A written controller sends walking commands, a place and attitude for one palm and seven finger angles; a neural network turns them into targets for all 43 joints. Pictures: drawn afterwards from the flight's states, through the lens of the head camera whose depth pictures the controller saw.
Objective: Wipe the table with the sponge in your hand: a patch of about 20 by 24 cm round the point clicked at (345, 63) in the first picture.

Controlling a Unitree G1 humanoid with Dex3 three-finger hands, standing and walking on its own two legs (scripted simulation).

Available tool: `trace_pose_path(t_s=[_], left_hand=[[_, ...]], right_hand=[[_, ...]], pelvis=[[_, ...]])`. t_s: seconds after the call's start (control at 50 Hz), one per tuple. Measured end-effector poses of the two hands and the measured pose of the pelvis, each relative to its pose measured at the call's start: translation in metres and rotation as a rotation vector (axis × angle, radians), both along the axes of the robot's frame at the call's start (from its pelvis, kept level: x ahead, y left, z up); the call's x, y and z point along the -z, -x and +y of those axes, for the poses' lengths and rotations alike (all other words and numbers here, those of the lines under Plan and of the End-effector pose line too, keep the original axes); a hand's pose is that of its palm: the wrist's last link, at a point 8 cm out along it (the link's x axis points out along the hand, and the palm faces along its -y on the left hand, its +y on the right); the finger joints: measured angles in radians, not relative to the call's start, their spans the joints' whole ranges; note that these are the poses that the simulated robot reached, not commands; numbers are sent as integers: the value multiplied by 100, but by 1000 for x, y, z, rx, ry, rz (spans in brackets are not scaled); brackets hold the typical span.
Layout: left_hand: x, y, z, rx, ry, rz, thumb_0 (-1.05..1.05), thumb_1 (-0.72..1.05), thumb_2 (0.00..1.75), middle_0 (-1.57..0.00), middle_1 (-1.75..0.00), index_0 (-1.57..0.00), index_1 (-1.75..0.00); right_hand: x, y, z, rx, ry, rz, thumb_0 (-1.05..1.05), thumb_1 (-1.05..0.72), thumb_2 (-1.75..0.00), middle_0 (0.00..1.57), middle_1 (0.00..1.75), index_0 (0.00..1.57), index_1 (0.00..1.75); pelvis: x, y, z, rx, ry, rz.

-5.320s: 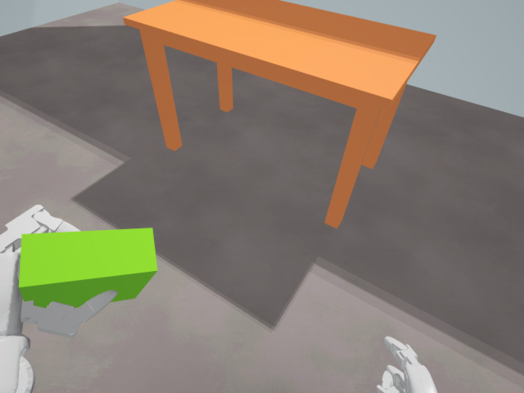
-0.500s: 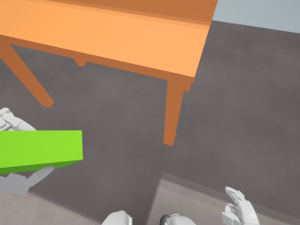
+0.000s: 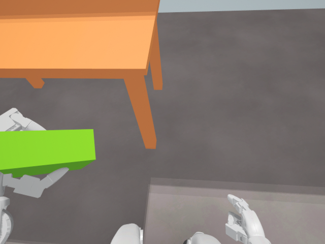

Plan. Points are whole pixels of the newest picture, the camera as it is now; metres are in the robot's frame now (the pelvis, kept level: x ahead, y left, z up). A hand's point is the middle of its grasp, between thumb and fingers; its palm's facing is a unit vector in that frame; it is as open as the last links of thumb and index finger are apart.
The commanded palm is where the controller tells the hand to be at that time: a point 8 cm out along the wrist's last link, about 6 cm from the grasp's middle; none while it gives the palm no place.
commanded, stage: turn to face it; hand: left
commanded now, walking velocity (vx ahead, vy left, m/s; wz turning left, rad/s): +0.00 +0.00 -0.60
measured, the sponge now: (62, 153) +0.25 +0.19 +0.16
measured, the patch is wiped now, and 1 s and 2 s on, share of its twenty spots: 0.00 0.00 0.00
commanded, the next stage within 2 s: take the last steps up to it in 0.72 s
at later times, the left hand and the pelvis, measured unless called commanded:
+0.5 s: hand (70, 160) +0.22 +0.16 +0.19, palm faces +0.13 -0.88 -0.46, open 9.4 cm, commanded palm +0.18 +0.22 +0.19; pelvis -0.04 -0.01 +0.01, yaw -13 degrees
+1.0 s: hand (107, 178) +0.20 +0.09 +0.19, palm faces -0.02 -0.83 -0.55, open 9.4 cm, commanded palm +0.16 +0.16 +0.19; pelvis -0.09 -0.04 +0.02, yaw -23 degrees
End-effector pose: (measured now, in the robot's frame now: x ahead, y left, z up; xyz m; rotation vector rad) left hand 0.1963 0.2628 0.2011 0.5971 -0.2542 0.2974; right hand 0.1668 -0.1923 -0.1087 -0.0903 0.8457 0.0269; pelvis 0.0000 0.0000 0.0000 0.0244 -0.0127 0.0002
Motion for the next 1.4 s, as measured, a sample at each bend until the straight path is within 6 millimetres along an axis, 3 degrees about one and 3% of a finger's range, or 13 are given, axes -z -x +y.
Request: trace_pose_path(t_s=[0.1,0.18,0.3,0.48,0.6,0.7,0.76,0.86,0.94,1.02,1.18,1.32,1.4], left_hand=[[-13,-5,-29,91,-45,56,-1,-43,99,-82,-135,-82,-134],[-17,-7,-37,114,-59,67,-1,-43,100,-82,-135,-82,-134],[-6,-8,-46,121,21,61,-1,-43,100,-82,-135,-82,-134],[-4,-1,-60,257,64,-12,-1,-43,100,-82,-135,-82,-134],[-3,4,-55,257,13,-18,-1,-43,100,-82,-135,-82,-134],[6,3,-81,257,26,-5,-1,-43,100,-82,-135,-82,-134],[11,-1,-105,307,48,-7,-1,-43,100,-82,-135,-82,-134],[4,6,-130,405,22,37,-1,-42,100,-82,-135,-82,-134],[-10,15,-133,450,-36,34,-1,-43,100,-82,-135,-82,-134],[-15,19,-120,424,-41,3,-1,-43,100,-82,-135,-82,-134],[3,27,-97,324,36,-21,-1,-43,100,-82,-135,-82,-134],[8,25,-120,308,47,-47,-1,-43,100,-82,-135,-82,-134],[4,19,-128,329,62,-24,-1,-43,100,-82,-135,-82,-134]], right_hand=[[-8,31,-49,132,57,57,1,-90,-90,20,30,20,30],[-17,52,-82,211,108,71,1,-91,-90,20,30,20,30],[-34,74,-111,272,165,51,1,-91,-90,20,30,20,30],[-50,95,-104,301,187,-20,1,-91,-90,20,30,20,30],[-39,115,-82,345,121,-66,1,-91,-90,20,30,20,30],[-13,137,-72,357,35,-70,1,-90,-90,20,30,20,30],[0,157,-77,368,17,-19,1,-90,-90,20,30,20,30],[-8,195,-98,453,58,44,1,-90,-90,20,30,20,30],[-22,222,-116,509,122,61,1,-90,-90,20,30,20,30],[-33,240,-129,534,188,67,1,-91,-90,20,30,20,30],[-32,235,-128,555,213,-11,1,-91,-90,20,30,20,30],[-2,202,-115,466,105,-27,1,-90,-90,20,30,20,30],[-5,189,-114,433,72,13,1,-90,-90,20,30,20,30]], pelvis=[[-12,6,-11,69,-28,20],[-17,10,-18,115,-41,35],[-19,19,-23,177,-49,47],[-14,40,-15,230,-19,75],[-7,52,-15,298,-15,31],[2,58,-27,350,20,4],[5,72,-34,345,30,-9],[-7,86,-36,391,-12,7],[-15,90,-37,402,-34,25],[-18,91,-35,392,-41,31],[-11,85,-32,378,-6,-7],[2,84,-49,349,15,-25],[-8,81,-53,340,0,-18]])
